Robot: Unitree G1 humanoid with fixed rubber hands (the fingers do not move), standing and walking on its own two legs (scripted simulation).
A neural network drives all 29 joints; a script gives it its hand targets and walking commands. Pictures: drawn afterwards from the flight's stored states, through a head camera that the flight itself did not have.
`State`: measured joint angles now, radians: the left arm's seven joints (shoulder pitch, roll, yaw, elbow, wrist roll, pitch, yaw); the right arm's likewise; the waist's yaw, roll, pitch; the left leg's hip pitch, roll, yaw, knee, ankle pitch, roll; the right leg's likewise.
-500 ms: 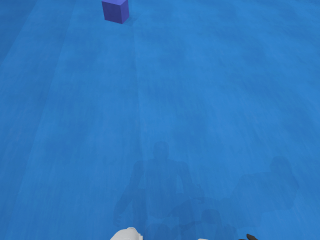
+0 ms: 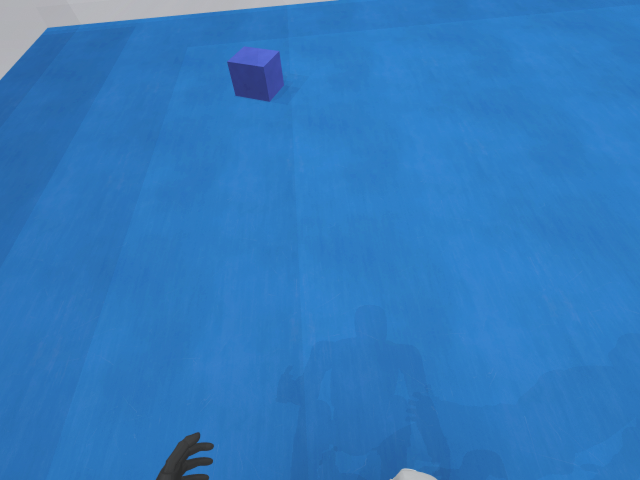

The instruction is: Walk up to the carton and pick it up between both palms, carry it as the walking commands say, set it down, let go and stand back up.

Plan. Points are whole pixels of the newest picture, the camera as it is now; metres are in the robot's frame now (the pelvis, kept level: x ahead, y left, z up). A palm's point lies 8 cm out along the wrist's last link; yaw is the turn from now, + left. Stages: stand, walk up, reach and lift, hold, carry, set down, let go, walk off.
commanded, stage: walk up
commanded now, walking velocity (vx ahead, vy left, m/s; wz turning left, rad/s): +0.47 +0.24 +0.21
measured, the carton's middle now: (256, 73) +2.32 +0.38 -0.65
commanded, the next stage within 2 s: none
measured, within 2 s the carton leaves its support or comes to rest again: neither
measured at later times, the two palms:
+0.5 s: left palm (87, 474) +0.17 +0.35 -0.14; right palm (396, 362) +0.30 -0.10 -0.10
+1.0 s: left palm (177, 250) +0.56 +0.30 -0.12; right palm (413, 340) +0.35 -0.14 -0.14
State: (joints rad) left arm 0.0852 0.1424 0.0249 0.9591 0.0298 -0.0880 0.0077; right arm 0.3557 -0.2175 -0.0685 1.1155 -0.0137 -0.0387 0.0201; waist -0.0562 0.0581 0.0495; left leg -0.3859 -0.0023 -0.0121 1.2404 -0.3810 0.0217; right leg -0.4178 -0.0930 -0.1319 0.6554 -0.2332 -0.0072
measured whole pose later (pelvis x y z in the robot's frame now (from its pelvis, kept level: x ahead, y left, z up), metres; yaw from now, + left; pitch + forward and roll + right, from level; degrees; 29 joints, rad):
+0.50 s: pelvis +0.20 +0.11 +0.01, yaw +3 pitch +1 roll -1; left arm 0.31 0.24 0.08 1.08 0.02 -0.03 -0.03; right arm 0.18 -0.12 -0.02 1.00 -0.03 -0.10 0.00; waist 0.03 -0.08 0.02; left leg -0.32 0.05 0.12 0.54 -0.24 0.03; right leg -0.48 -0.13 -0.05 1.19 -0.28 0.02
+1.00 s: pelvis +0.44 +0.07 +0.00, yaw +4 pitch +2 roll +0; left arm 0.07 0.15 0.04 0.97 0.03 -0.09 -0.02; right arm 0.42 -0.15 -0.06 1.16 -0.01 -0.05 0.01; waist -0.07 0.03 0.07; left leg -0.33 0.06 0.01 1.16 -0.41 0.02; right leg -0.44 -0.07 -0.13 0.65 -0.24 -0.02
